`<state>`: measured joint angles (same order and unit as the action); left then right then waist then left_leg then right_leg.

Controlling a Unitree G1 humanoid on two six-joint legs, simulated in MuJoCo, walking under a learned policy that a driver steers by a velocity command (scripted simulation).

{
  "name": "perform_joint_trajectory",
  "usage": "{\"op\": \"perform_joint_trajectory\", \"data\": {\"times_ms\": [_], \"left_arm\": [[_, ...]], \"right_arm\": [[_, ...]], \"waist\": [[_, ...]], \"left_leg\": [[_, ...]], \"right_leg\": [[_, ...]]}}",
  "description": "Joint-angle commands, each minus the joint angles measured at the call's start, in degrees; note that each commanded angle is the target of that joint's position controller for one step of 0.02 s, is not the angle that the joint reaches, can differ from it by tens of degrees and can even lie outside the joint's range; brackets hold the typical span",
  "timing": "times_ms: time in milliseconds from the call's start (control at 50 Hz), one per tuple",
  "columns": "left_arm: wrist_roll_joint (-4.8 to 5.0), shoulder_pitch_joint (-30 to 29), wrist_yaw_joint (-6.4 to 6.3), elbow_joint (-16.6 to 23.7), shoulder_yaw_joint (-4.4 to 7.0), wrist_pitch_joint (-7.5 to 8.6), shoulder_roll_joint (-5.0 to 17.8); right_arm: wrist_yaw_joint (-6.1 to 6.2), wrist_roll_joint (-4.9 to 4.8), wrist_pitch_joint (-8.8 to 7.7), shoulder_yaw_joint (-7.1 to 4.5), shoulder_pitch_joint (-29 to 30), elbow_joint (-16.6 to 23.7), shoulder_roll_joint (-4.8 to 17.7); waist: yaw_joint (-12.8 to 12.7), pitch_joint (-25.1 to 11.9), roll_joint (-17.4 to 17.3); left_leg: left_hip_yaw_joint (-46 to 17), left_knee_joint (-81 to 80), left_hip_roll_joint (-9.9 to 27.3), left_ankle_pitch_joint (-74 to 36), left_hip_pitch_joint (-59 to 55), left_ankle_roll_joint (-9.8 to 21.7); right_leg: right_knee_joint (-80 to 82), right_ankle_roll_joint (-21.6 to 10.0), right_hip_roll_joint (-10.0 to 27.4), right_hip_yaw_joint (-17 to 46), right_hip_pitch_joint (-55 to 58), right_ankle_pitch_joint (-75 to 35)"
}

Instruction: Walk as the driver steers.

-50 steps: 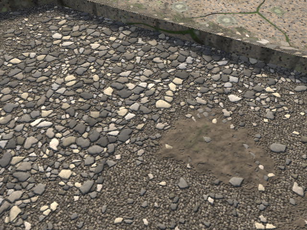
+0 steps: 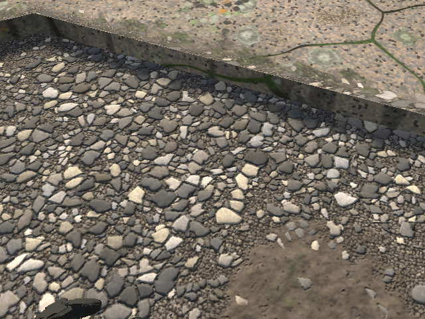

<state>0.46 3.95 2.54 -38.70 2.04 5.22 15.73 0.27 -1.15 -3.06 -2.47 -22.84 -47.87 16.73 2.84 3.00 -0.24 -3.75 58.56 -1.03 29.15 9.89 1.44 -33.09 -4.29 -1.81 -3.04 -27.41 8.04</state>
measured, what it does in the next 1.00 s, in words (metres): walks ahead, turning right: left foot, then right foot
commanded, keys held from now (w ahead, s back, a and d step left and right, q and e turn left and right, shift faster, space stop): w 0.32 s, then w+e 0.68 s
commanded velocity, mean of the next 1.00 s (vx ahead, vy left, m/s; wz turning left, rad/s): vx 0.50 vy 0.00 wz -0.27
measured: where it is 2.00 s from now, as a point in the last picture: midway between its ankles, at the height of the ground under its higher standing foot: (273, 168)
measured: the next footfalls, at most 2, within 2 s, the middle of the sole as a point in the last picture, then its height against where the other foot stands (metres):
left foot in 0.46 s outside the picture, level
right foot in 0.98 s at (259, 247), level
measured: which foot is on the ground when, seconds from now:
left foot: up 0.00-0.44, down 0.46-1.00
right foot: down 0.00-0.48, up 0.50-0.96, down 0.98-1.00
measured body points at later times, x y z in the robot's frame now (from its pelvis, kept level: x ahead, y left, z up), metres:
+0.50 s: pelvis +0.28 +0.04 +0.00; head +0.32 +0.05 +0.45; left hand +0.29 +0.33 -0.13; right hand +0.50 -0.20 -0.07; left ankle +0.39 +0.15 -0.72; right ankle +0.11 -0.08 -0.69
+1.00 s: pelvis +0.54 -0.02 -0.01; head +0.57 -0.04 +0.44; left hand +0.82 +0.15 -0.08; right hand +0.47 -0.31 -0.14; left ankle +0.40 +0.15 -0.71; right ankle +0.62 -0.13 -0.72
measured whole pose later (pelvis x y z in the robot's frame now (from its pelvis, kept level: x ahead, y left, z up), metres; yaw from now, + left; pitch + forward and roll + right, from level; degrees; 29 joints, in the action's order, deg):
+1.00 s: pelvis +0.54 -0.02 -0.01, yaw -19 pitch +1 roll +2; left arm 1.3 4.6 2.8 -37.0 3.6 0.9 15.8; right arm 0.7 -1.2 -2.4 -4.7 -17.5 -50.0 17.5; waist 2.6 3.3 0.8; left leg 16.5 30.2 5.1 25.9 -2.9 -2.6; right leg -34.8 -6.0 0.8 -3.5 -28.9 6.7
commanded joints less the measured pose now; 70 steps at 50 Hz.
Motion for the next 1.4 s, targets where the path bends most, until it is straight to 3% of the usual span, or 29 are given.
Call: {"op": "perform_joint_trajectory", "data": {"times_ms": [20, 60, 120, 260, 380, 420, 440, 460, 480, 500, 520, 560, 600, 660, 780, 880, 940, 980, 1000, 1020, 1040, 1060, 1080, 1120, 1140, 1160, 1240, 1340, 1400], "left_arm": [[-0.01, 11.42, -0.78, -0.28, 2.49, -0.12, 7.77], [-1.27, 8.32, -0.64, -0.12, 2.01, 0.33, 5.96], [-0.46, 8.46, -0.62, -1.71, 2.25, 1.43, 6.41], [0.25, 13.77, -1.9, -4.86, 2.83, 0.48, 9.54], [0.99, 18.95, -2.43, -8.11, 3.27, -1.55, 10.91], [0.99, 17.63, -2.8, -8.09, 3.63, -2.14, 11.95], [0.83, 16.52, -2.86, -7.92, 3.36, -2.35, 11.5], [0.0, 16.3, -2.85, -6.99, 2.25, -2.19, 8.72], [-0.03, 22.16, -2.66, -5.31, 0.47, -1.25, 2.62], [0.87, 22.5, -2.57, -5.85, 0.52, -0.45, 3.95], [2.36, 18.12, -2.51, -4.97, 2.17, -0.35, 9.21], [1.54, 12.85, -2.74, -3.46, 2.47, -0.82, 8.74], [1.44, 15.12, -2.71, -4.22, 2.75, -2.43, 6.75], [1.21, 14.32, -2.91, -3.39, 2.64, -4.08, 4.64], [0.75, 4.78, -1.16, 0.11, 1.85, -3.34, 2.65], [0.77, -2.49, 0.41, 4.22, 1.68, -3.43, 2.95], [0.62, 0.47, 0.74, 5.09, 2.97, -3.9, 5.36], [0.95, 15.72, -0.1, 1.42, 6.02, -4.35, 10.33], [1.23, 23.25, -1.41, -0.33, 7.81, -5.02, 15.72], [1.34, 18.63, -1.35, 1.8, 7.85, -4.18, 19.98], [0.97, 19.46, -0.7, 2.83, 6.22, -3.13, 14.72], [0.52, 18.15, -0.6, 2.2, 5.37, -2.25, 11.82], [0.62, 14.81, -0.53, 2.24, 4.86, -1.75, 10.35], [-0.09, 9.49, -1.14, 3.79, 3.87, -1.59, 7.7], [-0.22, 9.03, -1.43, 4.02, 3.97, -1.54, 8.08], [-2.19, 13.15, -1.67, 0.49, 4.25, -1.95, 10.3], [-1.21, 15.73, -1.4, -0.89, 4.16, -2.23, 10.02], [-1.5, 19.79, -1.56, -2.55, 4.73, -2.55, 11.11], [-1.76, 18.69, -2.04, -2.52, 4.92, -2.37, 11.62]], "right_arm": [[-0.16, -0.99, -2.86, -1.33, 5.0, 7.0, 7.88], [-0.12, 0.22, -2.19, -1.59, 4.25, 6.67, 6.67], [0.2, 0.6, -0.63, -1.08, 3.39, 6.35, 4.2], [-0.64, 0.87, -1.7, 0.02, 18.02, 10.16, 1.97], [-2.5, 0.34, -2.8, -0.44, 25.19, 13.45, 3.68], [-2.57, 0.43, -3.21, -1.24, 20.89, 12.45, 5.48], [-2.22, 0.53, -3.36, -2.35, 14.1, 10.52, 7.33], [-1.6, 1.22, -3.35, -3.62, 4.62, 8.49, 10.54], [-1.1, 2.37, -2.83, -5.07, -1.76, 7.68, 15.96], [-1.2, 1.87, -2.44, -4.14, -3.23, 7.5, 12.2], [-1.06, 1.46, -2.31, -2.97, -0.06, 7.47, 8.52], [-1.09, 1.31, -2.4, -1.89, 7.35, 7.51, 5.13], [-1.19, 1.84, -3.26, -1.64, 11.28, 7.13, 3.47], [-1.04, 2.03, -4.28, -2.37, 12.47, 5.72, 4.71], [0.15, 1.73, -3.39, -3.32, 9.94, 3.41, 7.65], [0.31, 0.27, -1.46, -4.31, 6.22, 1.3, 9.93], [0.6, -0.61, -0.24, -5.03, 7.36, 1.42, 12.17], [0.79, -1.0, 0.43, -4.72, 8.79, 1.88, 11.74], [0.79, 1.04, -0.06, -3.25, 7.15, 3.05, 7.86], [0.33, 1.89, -1.83, -1.27, 4.38, 6.63, 1.84], [-0.55, -0.09, -4.02, -2.13, 10.1, 7.13, 7.37], [-0.95, -1.74, -4.99, -2.31, 13.92, 8.57, 8.33], [-0.57, -0.81, -5.36, -2.1, 13.9, 8.18, 7.5], [-0.23, 1.34, -4.52, -2.72, 12.62, 7.21, 8.16], [-0.3, 1.61, -3.91, -2.75, 12.11, 7.35, 7.8], [-1.28, 6.35, -0.63, -0.85, 8.91, 5.8, 3.93], [-1.81, 4.36, 2.0, -0.34, 14.07, 8.17, 3.91], [-2.15, 3.3, 0.96, 0.1, 23.67, 11.02, 4.29], [-1.98, 3.03, 0.15, -0.29, 22.14, 11.38, 5.64]], "waist": [[-6.38, -8.81, 1.37], [-2.72, -5.83, 2.67], [-1.14, -4.13, 3.54], [-5.95, -0.01, 2.38], [-7.12, 1.15, 3.22], [-4.08, -1.22, 4.62], [-0.2, -5.35, 4.09], [3.9, -13.42, 2.42], [3.27, -22.85, -9.62], [4.06, -26.81, -14.88], [4.18, -17.74, -9.81], [0.96, -7.23, -5.22], [-2.31, -4.12, -7.19], [-3.63, -1.72, -5.07], [-0.56, 0.77, -2.34], [1.5, 3.08, -1.81], [-1.9, -0.82, -4.26], [-10.61, -9.16, -3.16], [-12.31, -13.97, 5.86], [-5.42, -19.73, 17.32], [-9.89, -22.14, 8.56], [-9.47, -14.57, 6.33], [-6.41, -9.27, 0.97], [-2.83, -6.41, 1.75], [-2.18, -6.19, 2.21], [-1.11, -5.25, 0.24], [-2.67, -2.55, 4.08], [-7.21, -0.75, 4.45], [-5.95, -1.55, 5.39]], "left_leg": [[-1.89, 14.61, 5.45, -7.33, 30.84, 0.5], [-1.95, 9.99, 8.38, -12.25, 25.18, -0.14], [-0.81, 5.21, 9.44, -14.16, 23.79, -1.85], [2.33, -19.84, 7.58, -34.63, 25.19, -2.97], [1.51, -29.41, 5.13, -29.24, 25.55, -0.65], [2.48, -31.21, 3.42, -25.18, 18.35, 0.64], [3.93, -33.27, 2.11, -25.79, 8.1, 2.08], [0.37, -30.18, 6.76, -27.58, -8.33, 4.72], [-21.72, -30.63, 21.86, -20.32, -32.25, 12.21], [-36.03, -38.27, 25.8, -12.69, -33.75, 14.34], [-28.82, -39.98, 23.82, -8.42, -27.0, 11.69], [-16.02, -44.0, 19.64, -13.57, -11.73, 9.43], [-8.02, -48.12, 16.71, -19.04, -3.07, 8.54], [-0.42, -51.1, 16.42, -26.64, 0.12, 9.37], [10.27, -51.93, 15.09, -31.59, -4.1, 8.23], [13.21, -48.87, 18.14, -35.77, -13.52, 7.17], [15.64, -38.71, 18.22, -59.69, -16.63, 5.36], [18.14, -17.48, 14.91, -64.87, -9.95, 2.54], [18.16, 1.23, 11.54, -39.01, 5.82, -0.36], [9.18, 20.42, -1.69, 4.51, 29.09, -3.62], [-1.97, 23.4, 0.65, 3.52, 35.0, -2.32], [-1.27, 21.07, 3.02, -1.33, 37.84, -0.91], [-1.2, 15.22, 5.67, -5.92, 35.3, -0.55], [-1.5, 7.88, 8.17, -10.54, 27.94, -1.39], [-1.22, 5.75, 8.08, -11.62, 26.19, -2.21], [2.62, 4.13, 7.82, -12.41, 21.63, -3.45], [4.24, -5.93, 7.23, -20.27, 22.63, -5.76], [3.06, -20.3, 5.15, -27.17, 23.57, -5.33], [1.9, -25.45, 3.69, -24.3, 17.44, -3.87]], "right_leg": [[17.55, -10.38, 18.61, 28.68, 31.82, 4.81], [20.71, -10.01, 15.21, 21.72, 21.87, -3.68], [24.67, -11.24, 14.13, 16.11, 16.51, -7.89], [26.38, -8.01, 10.79, 7.17, 18.26, -9.85], [20.29, -6.91, 15.62, 11.2, 28.67, -11.92], [15.41, -5.72, 15.66, 12.33, 29.47, -18.83], [7.86, -4.33, 13.1, 10.63, 27.5, -25.04], [-5.12, -2.33, 9.85, 8.6, 19.63, -20.06], [-27.34, 2.36, 1.13, 3.66, -3.62, 1.14], [-36.84, 2.85, -0.64, 9.96, -11.68, 25.51], [-41.06, 2.6, 2.55, 11.51, -16.05, 22.48], [-37.4, 2.75, 6.99, 8.96, -14.54, 13.76], [-34.39, 3.37, 9.24, 9.23, -8.44, 8.94], [-31.87, 4.56, 9.76, 9.25, -9.34, 4.2], [-12.5, 4.4, 8.95, 5.49, -10.22, -10.39], [-4.53, 1.85, 7.88, 2.09, -12.48, -6.16], [-3.62, -1.34, 3.29, -2.32, -4.53, 2.35], [0.89, -5.13, -1.88, -3.73, 17.22, 0.41], [1.89, -8.8, 6.66, 10.66, 34.26, -1.09], [11.77, -20.5, 19.43, 45.66, 48.6, 11.5], [17.58, -19.43, 21.08, 49.25, 49.04, 14.82], [17.42, -16.9, 19.37, 40.81, 43.48, 11.31], [17.03, -14.59, 16.54, 33.61, 34.72, 4.27], [18.47, -12.83, 12.98, 26.3, 24.08, -5.54], [19.56, -13.13, 12.5, 25.48, 21.62, -8.24], [18.84, -11.22, 10.39, 19.8, 17.02, -18.35], [20.64, -10.12, 6.98, 17.08, 13.41, -13.61], [19.56, -9.07, 8.08, 21.37, 19.25, -4.42], [15.34, -6.99, 9.38, 24.33, 20.7, -9.16]]}}
Velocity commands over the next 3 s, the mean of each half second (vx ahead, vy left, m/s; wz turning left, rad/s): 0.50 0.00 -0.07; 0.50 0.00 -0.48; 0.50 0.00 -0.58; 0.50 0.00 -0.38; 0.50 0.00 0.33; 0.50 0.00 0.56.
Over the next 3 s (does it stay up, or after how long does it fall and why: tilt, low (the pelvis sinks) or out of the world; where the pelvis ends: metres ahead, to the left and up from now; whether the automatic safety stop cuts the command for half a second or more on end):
stays up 1.48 -0.62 0.11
